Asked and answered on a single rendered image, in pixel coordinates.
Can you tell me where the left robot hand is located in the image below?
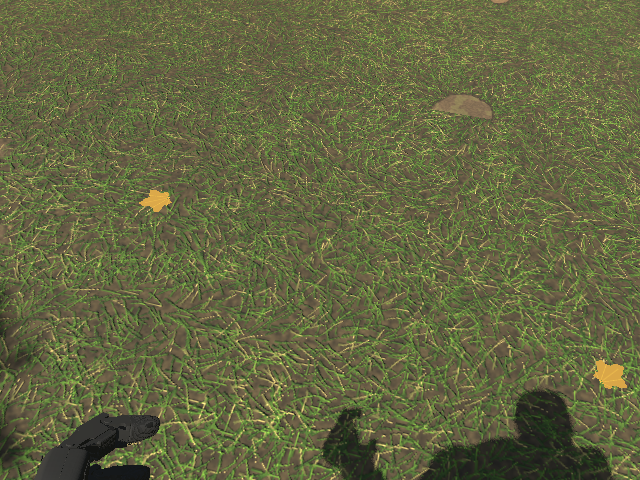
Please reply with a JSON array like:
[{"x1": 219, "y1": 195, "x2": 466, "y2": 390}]
[{"x1": 34, "y1": 413, "x2": 160, "y2": 480}]

